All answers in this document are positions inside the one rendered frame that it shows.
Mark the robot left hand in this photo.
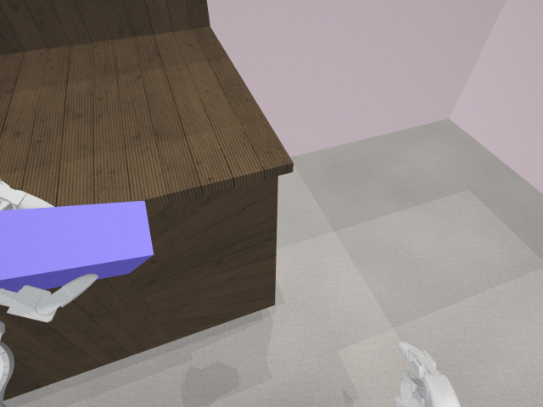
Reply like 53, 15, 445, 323
0, 179, 98, 323

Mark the sponge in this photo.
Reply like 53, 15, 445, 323
0, 201, 154, 293

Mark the table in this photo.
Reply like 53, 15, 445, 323
0, 0, 294, 401

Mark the robot right hand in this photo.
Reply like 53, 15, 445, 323
395, 341, 461, 407

